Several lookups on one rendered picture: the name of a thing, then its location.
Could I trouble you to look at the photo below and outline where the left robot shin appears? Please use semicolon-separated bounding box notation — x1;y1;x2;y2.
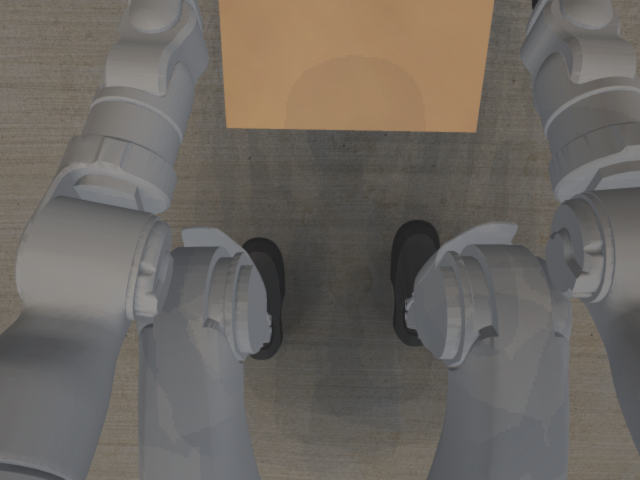
136;226;272;355

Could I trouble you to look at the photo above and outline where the robot left upper arm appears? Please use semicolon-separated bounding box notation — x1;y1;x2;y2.
0;196;174;480

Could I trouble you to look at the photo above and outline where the robot shin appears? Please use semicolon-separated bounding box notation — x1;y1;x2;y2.
136;226;272;355
405;222;572;351

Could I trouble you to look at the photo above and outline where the robot left forearm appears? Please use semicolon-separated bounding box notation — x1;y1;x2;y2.
15;0;209;299

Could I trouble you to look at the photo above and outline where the right robot shin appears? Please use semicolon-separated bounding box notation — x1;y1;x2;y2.
405;222;572;351

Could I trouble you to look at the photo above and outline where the robot right forearm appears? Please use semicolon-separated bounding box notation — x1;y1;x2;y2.
520;0;640;203

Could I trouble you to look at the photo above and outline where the carton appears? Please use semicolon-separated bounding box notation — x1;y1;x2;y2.
219;0;494;133

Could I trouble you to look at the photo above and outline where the robot right upper arm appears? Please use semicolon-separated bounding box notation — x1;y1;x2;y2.
545;187;640;456

